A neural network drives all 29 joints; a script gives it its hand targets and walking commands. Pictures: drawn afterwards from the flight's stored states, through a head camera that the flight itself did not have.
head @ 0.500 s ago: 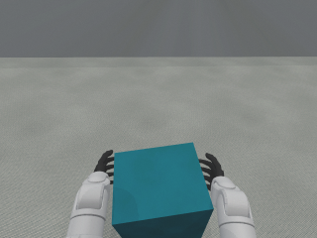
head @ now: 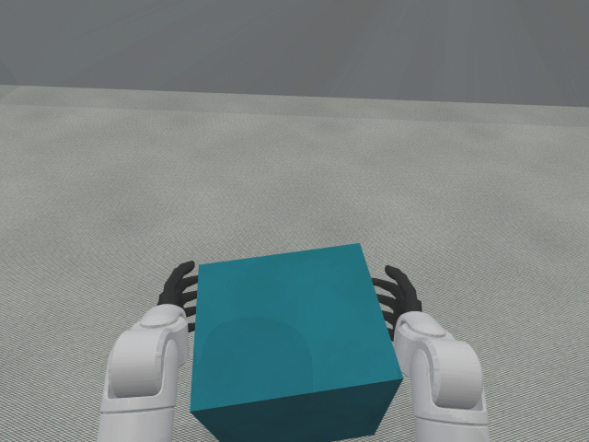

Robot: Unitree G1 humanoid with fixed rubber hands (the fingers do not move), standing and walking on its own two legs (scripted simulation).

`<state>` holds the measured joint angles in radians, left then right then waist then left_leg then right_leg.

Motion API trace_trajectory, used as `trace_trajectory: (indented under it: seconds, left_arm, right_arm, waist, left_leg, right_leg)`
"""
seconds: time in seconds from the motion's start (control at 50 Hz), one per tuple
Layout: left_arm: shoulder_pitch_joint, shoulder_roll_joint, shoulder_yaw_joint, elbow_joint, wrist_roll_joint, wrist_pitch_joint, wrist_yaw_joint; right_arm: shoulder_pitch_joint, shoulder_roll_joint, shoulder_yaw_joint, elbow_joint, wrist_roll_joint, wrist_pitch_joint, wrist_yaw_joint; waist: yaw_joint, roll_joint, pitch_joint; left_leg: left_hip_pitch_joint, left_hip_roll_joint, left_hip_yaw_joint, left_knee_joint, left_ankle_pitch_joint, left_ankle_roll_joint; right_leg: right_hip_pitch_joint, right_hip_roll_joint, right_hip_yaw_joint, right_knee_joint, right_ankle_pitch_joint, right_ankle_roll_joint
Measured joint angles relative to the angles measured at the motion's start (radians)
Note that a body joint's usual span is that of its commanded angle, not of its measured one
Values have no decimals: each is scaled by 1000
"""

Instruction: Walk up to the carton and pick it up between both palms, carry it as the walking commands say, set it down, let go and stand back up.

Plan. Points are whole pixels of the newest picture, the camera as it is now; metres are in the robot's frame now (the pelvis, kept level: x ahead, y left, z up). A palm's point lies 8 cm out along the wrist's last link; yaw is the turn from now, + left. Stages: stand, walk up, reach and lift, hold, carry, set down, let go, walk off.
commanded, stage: carry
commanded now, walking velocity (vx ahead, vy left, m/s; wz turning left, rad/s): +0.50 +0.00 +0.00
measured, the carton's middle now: (293, 356) +0.25 +0.01 +0.02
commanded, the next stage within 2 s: none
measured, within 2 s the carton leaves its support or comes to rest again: neither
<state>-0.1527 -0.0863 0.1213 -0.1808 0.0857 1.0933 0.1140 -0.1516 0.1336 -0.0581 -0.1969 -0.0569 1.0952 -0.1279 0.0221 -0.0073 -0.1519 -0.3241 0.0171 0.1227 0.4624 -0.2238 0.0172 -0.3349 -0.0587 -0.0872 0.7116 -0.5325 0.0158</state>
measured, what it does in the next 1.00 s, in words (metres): walks ahead: right foot, then left foot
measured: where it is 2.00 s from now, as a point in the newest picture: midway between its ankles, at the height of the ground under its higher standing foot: (271, 282)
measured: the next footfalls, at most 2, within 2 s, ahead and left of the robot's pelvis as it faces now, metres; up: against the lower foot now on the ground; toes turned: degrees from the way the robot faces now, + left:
right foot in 0.06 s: +0.06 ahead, -0.10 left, +0.00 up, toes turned -5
left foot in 0.40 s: +0.34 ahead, +0.12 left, +0.00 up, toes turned +15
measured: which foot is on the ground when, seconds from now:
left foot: down 0.00-0.08, up 0.10-0.38, down 0.40-0.78, up 0.80-1.00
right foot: up 0.00-0.04, down 0.06-0.40, up 0.42-0.74, down 0.76-1.00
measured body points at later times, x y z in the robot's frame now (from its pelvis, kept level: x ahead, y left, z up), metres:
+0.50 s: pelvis +0.25 +0.04 -0.01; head +0.26 +0.03 +0.44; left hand +0.51 +0.21 +0.05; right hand +0.53 -0.09 +0.05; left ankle +0.30 +0.11 -0.74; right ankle +0.10 -0.08 -0.67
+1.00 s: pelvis +0.55 +0.04 +0.01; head +0.56 +0.03 +0.46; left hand +0.79 +0.24 +0.07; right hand +0.84 -0.06 +0.07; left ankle +0.56 +0.17 -0.70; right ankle +0.51 -0.06 -0.74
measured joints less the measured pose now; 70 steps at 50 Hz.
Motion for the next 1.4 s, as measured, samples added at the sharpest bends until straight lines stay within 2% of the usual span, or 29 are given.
trace_trajectory:
  seconds: [0.04,0.08,0.1,0.16,0.2,0.26,0.34,0.38,0.42,0.48,0.52,0.56,0.62,0.72,0.78,0.82,0.86,0.9,0.94,1.02,1.1,1.12,1.14,1.16,1.18,1.22,1.26,1.3,1.4]
  left_arm:
    - [11,-17,-1,-42,-9,35,6]
    - [19,-48,-6,-74,-7,54,11]
    - [25,-52,-22,-80,-6,59,13]
    - [26,-45,-52,-84,1,86,14]
    - [24,-44,-51,-101,3,104,17]
    - [17,-45,-43,-140,6,117,18]
    - [2,-47,-27,-169,8,119,13]
    - [-2,-47,-15,-174,12,119,7]
    - [-6,-46,6,-163,16,116,1]
    - [-8,-47,23,-106,23,113,-5]
    - [2,-45,15,-87,27,111,-5]
    - [13,-44,1,-80,27,103,-4]
    - [30,-43,-20,-104,22,90,-1]
    - [47,-42,-36,-171,15,78,0]
    - [27,-44,-38,-173,13,84,-1]
    - [-1,-47,-43,-121,20,77,-1]
    - [-18,-49,-44,-78,28,80,-2]
    - [-10,-49,-42,-66,30,87,0]
    - [9,-46,-43,-75,27,90,5]
    - [28,-44,-40,-134,17,89,6]
    - [33,-44,-37,-180,13,93,6]
    - [32,-43,-34,-191,13,97,6]
    - [28,-43,-24,-196,15,101,5]
    - [18,-43,-10,-186,16,102,3]
    - [9,-45,4,-167,18,103,2]
    - [2,-46,16,-136,23,107,0]
    - [6,-45,11,-117,25,106,0]
    - [12,-44,0,-113,23,98,0]
    - [19,-44,-19,-176,16,80,1]
  right_arm:
    - [27,-4,6,-70,-2,49,-3]
    - [53,-6,-11,-139,4,87,-3]
    - [67,-7,-23,-165,9,102,-2]
    - [81,-7,-39,-188,17,132,-2]
    - [69,-7,-43,-189,23,144,-2]
    - [44,-5,-43,-202,29,150,-2]
    - [20,-3,-36,-217,24,148,-1]
    - [4,-1,-29,-212,16,151,-1]
    - [-16,1,-19,-176,9,144,0]
    - [-26,3,-21,-110,1,141,1]
    - [-15,2,-23,-94,3,140,1]
    - [7,-1,-24,-99,7,133,1]
    - [33,-4,-21,-137,14,122,1]
    - [49,-5,-11,-208,19,115,0]
    - [46,-6,-18,-230,15,122,1]
    - [32,-5,-49,-207,15,126,5]
    - [28,-4,-67,-178,13,131,9]
    - [29,-5,-66,-154,14,132,10]
    - [33,-5,-58,-145,15,132,11]
    - [38,-5,-35,-182,15,126,11]
    - [35,-4,-23,-219,12,129,12]
    - [27,-3,-20,-221,12,132,13]
    - [17,-2,-16,-212,10,130,14]
    - [6,-1,-9,-188,5,120,14]
    - [-3,0,-7,-163,-1,116,13]
    - [-12,1,-8,-122,-5,114,14]
    - [-5,1,-12,-109,-3,114,13]
    - [11,-1,-14,-120,1,111,9]
    - [23,-3,-11,-199,9,102,8]
  waist:
    - [9,20,12]
    - [5,40,18]
    - [2,50,11]
    - [-1,26,-1]
    - [-1,2,8]
    - [0,-15,31]
    - [1,-17,63]
    - [1,-17,72]
    - [-9,-21,70]
    - [-25,-13,81]
    - [-34,-2,94]
    - [-40,5,102]
    - [-44,21,112]
    - [-41,42,107]
    - [-36,45,77]
    - [-24,66,59]
    - [-15,49,48]
    - [-10,26,46]
    - [-5,20,46]
    - [6,6,71]
    - [5,0,86]
    - [5,5,84]
    - [4,2,79]
    - [-4,-11,77]
    - [-12,-13,78]
    - [-20,-8,85]
    - [-28,2,97]
    - [-35,11,107]
    - [-42,21,140]
  left_leg:
    - [25,6,-14,-25,1,-9]
    - [33,15,-34,6,-37,-12]
    - [24,28,-30,54,-75,-8]
    - [-53,23,-19,245,-214,-2]
    - [-108,12,-4,311,-235,2]
    - [-173,5,25,276,-160,3]
    - [-191,-6,84,98,-3,24]
    - [-149,-19,128,10,51,48]
    - [-134,-20,142,52,123,82]
    - [-100,-28,131,98,8,91]
    - [-51,-29,129,50,30,83]
    - [1,-34,121,-2,16,75]
    - [76,-27,105,-71,-1,62]
    - [192,-8,82,-110,-73,27]
    - [214,9,58,2,-187,2]
    - [131,37,12,238,-215,-4]
    - [8,17,-36,481,-233,-7]
    - [-82,7,-41,561,-211,-12]
    - [-140,22,-32,487,-169,-16]
    - [-188,47,4,219,-47,-12]
    - [-153,45,83,23,77,7]
    - [-127,43,101,-4,76,19]
    - [-116,42,109,6,138,35]
    - [-122,36,121,61,129,47]
    - [-119,31,121,96,76,54]
    - [-86,25,122,95,1,53]
    - [-35,20,122,47,-2,40]
    - [20,18,118,-10,-9,37]
    - [138,24,111,-72,-62,10]
  right_leg:
    - [-3,21,-33,-143,95,-13]
    - [39,37,-64,-242,275,-43]
    - [62,43,-79,-259,287,-56]
    - [111,31,-97,-287,225,-63]
    - [152,14,-96,-323,217,-47]
    - [223,0,-94,-376,201,-41]
    - [322,-10,-94,-391,140,-16]
    - [348,-24,-87,-314,67,0]
    - [296,-45,-63,-97,9,6]
    - [102,-14,31,287,55,-10]
    - [-12,-10,35,374,102,-13]
    - [-95,-19,20,321,136,-11]
    - [-161,-24,-12,111,175,-15]
    - [-145,-8,-85,-198,346,-27]
    - [-74,3,-129,-283,451,-57]
    - [-67,15,-153,-213,398,-76]
    - [-39,7,-158,-202,317,-76]
    - [13,-6,-155,-243,334,-66]
    - [70,-7,-154,-292,301,-50]
    - [179,-15,-151,-362,259,-23]
    - [276,-31,-145,-340,166,17]
    - [286,-37,-137,-296,124,29]
    - [276,-51,-126,-220,75,35]
    - [238,-71,-99,-101,49,34]
    - [180,-63,-50,40,47,30]
    - [51,-37,11,278,55,16]
    - [-57,-24,20,372,97,8]
    - [-129,-22,5,314,135,5]
    - [-173,-7,-54,-84,285,-8]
